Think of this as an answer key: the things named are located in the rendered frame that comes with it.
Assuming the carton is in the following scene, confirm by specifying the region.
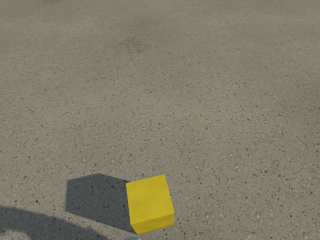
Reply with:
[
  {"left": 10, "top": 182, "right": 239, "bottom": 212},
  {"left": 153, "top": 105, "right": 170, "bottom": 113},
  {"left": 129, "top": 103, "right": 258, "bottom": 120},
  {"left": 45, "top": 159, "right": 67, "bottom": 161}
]
[{"left": 126, "top": 174, "right": 175, "bottom": 235}]

